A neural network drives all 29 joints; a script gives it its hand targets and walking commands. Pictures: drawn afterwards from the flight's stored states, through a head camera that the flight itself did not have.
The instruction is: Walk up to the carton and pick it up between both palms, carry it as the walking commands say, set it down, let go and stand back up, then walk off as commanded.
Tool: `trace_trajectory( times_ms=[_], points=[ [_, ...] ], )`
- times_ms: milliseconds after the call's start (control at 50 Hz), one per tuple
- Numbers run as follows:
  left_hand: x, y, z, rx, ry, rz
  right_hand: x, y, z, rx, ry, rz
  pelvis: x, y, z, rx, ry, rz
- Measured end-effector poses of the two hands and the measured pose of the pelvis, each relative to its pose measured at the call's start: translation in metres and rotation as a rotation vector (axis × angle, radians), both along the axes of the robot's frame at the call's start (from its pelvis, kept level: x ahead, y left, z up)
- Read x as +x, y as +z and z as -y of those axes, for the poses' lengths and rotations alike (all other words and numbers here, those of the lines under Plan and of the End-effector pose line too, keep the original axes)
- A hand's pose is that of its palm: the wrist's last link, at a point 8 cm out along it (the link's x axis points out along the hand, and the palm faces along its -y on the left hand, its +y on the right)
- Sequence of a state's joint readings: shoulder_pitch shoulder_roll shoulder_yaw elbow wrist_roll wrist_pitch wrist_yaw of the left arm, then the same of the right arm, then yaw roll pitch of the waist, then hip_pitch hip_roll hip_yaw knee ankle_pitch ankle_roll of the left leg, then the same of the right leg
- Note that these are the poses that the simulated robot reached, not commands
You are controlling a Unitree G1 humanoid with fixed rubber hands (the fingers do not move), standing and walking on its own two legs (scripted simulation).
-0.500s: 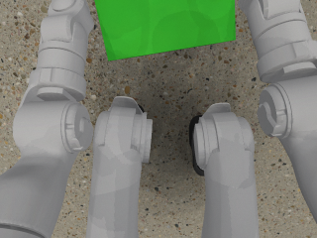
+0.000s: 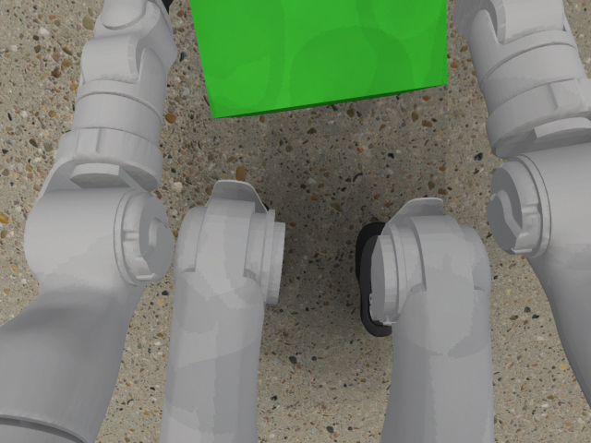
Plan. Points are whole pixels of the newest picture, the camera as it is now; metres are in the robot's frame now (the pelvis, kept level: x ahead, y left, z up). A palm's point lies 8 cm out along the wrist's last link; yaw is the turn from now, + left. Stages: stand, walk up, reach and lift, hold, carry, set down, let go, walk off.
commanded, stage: set down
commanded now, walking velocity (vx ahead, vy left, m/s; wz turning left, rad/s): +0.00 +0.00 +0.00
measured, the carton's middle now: (313, 17) +0.52 +0.04 -0.24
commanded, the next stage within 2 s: none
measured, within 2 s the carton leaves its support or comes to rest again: neither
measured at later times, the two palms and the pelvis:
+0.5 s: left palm out of the picture +0.52 +0.20 -0.16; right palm out of the picture +0.57 -0.11 -0.17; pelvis +0.01 +0.00 +0.00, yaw +0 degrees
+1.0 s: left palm (118, 0) +0.51 +0.24 -0.18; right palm out of the picture +0.56 -0.13 -0.17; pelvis +0.00 +0.01 +0.00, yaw +0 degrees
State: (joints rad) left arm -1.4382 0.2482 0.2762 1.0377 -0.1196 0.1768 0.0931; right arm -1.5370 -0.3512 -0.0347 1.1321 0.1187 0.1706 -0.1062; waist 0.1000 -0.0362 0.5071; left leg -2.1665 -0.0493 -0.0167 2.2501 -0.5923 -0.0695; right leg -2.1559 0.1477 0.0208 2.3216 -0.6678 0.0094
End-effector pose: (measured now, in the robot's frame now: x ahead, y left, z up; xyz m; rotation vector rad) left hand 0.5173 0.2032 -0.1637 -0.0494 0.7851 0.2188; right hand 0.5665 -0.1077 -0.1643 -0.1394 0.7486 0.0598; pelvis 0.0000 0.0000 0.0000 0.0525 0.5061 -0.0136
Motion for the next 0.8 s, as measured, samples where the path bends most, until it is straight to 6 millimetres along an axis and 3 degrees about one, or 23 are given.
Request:
trace_trajectory(
  times_ms=[260,620,800],
  points=[
    [0.000,0.000,-0.001,0.000,-0.007,-0.003,0.000,-0.001,0.000,0.004,0.002,-0.004,0.010,-0.003,-0.002,-0.004,-0.001,-0.067],
    [0.000,-0.003,-0.002,0.008,-0.009,0.020,-0.002,-0.004,0.000,0.017,0.004,0.043,0.007,-0.002,-0.003,0.002,0.001,-0.055],
    [-0.002,-0.014,-0.020,0.056,0.050,0.028,-0.011,-0.017,0.007,0.018,-0.006,0.050,0.001,0.004,-0.003,-0.001,0.004,-0.027]
  ],
)
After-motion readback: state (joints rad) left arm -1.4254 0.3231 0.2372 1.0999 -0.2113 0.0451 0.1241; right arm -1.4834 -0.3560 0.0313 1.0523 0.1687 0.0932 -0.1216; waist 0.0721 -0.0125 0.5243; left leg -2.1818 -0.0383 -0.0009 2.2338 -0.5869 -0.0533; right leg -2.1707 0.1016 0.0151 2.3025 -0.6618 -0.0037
